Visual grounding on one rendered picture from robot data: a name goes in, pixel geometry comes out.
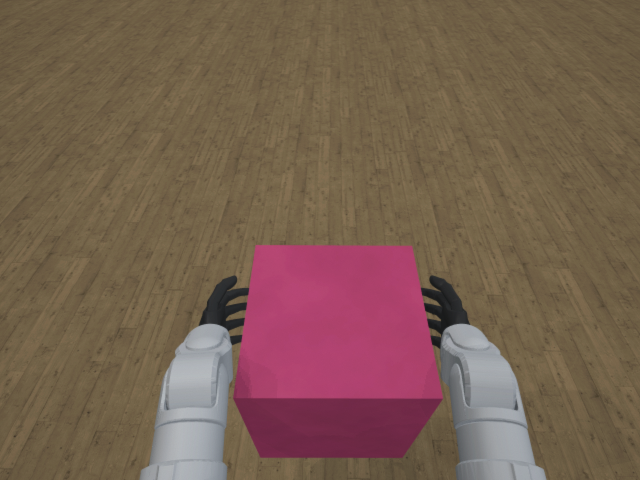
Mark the right robot forearm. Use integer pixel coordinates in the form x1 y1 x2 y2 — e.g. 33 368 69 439
440 324 546 480

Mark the left robot forearm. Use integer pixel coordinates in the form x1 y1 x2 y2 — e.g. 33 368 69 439
139 324 233 480

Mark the robot left hand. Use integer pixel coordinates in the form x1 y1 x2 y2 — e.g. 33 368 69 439
199 276 249 345

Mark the robot right hand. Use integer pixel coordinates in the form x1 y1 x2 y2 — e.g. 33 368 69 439
421 275 470 349

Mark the carton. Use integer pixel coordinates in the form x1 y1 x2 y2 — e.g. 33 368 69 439
233 245 443 458

